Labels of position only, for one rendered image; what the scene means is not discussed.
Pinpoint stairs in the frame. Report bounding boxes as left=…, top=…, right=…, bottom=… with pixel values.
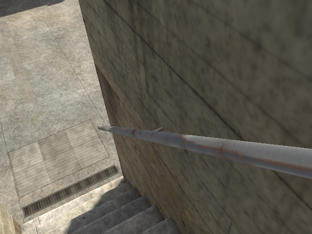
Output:
left=20, top=176, right=180, bottom=234

